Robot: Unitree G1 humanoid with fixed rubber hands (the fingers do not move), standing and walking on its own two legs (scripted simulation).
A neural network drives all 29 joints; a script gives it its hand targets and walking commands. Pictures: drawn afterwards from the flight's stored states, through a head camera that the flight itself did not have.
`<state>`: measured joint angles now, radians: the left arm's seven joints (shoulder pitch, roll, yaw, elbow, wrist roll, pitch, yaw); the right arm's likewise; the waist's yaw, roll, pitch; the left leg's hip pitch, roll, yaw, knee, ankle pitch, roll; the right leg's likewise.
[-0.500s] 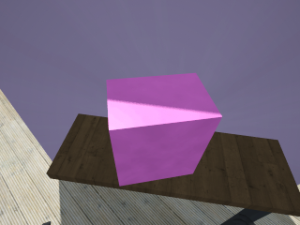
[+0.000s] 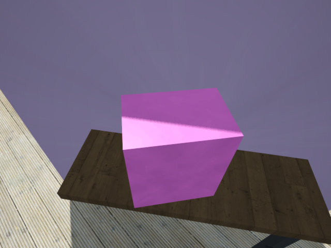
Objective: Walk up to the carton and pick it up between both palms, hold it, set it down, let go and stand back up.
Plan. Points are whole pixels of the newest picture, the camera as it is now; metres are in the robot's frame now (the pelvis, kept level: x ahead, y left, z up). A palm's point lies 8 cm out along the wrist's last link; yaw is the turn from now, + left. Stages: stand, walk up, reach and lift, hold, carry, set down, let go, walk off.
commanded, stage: stand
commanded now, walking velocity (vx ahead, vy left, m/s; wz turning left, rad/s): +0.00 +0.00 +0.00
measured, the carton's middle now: (172, 151) +0.38 -0.03 +0.01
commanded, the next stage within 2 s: walk up in 1.12 s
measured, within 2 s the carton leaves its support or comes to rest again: neither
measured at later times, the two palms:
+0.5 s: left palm out of the picture +0.07 +0.29 -0.11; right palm out of the picture +0.08 -0.30 -0.11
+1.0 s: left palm out of the picture +0.09 +0.29 -0.11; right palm out of the picture +0.09 -0.30 -0.11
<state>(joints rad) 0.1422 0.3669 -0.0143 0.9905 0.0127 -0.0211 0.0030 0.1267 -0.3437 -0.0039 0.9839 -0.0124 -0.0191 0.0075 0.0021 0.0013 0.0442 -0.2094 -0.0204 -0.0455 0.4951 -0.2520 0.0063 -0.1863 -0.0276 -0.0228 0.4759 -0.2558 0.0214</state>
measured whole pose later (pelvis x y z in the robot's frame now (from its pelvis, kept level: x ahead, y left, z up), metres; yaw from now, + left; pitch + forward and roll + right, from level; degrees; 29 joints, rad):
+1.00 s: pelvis +0.01 -0.01 +0.01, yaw +0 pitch -2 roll +0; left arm 0.11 0.35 -0.01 1.09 0.01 -0.01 0.00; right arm 0.10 -0.35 0.00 1.09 -0.01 -0.01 0.00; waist 0.00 0.00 0.05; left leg -0.12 -0.01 -0.05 0.35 -0.19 -0.01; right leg -0.10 -0.02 -0.02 0.34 -0.20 0.01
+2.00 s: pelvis +0.03 +0.01 +0.01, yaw -3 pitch -2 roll +0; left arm 0.12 0.37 0.00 1.07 0.01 -0.01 0.01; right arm 0.13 -0.35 -0.04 1.06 -0.01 0.00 0.00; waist 0.00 -0.01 0.05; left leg -0.08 -0.03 0.01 0.35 -0.23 0.02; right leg -0.10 -0.03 0.05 0.37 -0.23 0.04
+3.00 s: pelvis -0.01 -0.02 +0.01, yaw -4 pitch -4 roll +0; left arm 0.27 0.28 0.07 0.32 -0.06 0.30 0.07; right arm 0.27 -0.23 -0.09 0.56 0.02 -0.05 0.11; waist 0.03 -0.03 0.06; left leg -0.13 0.03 0.02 0.39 -0.20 -0.02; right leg -0.15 0.00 -0.01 0.40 -0.19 0.00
